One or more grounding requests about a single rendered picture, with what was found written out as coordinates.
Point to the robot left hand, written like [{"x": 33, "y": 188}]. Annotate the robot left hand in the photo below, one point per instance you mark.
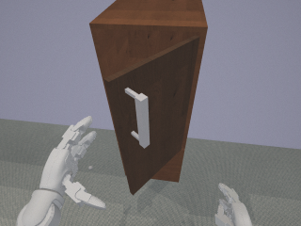
[{"x": 63, "y": 159}]

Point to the cupboard door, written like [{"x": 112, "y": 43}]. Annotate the cupboard door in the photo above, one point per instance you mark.
[{"x": 166, "y": 78}]

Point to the robot right hand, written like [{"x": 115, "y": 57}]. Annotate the robot right hand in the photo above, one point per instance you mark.
[{"x": 236, "y": 212}]

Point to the robot left forearm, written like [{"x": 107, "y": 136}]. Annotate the robot left forearm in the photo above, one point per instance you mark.
[{"x": 42, "y": 210}]

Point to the handle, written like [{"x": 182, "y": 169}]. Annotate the handle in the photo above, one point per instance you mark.
[{"x": 142, "y": 117}]

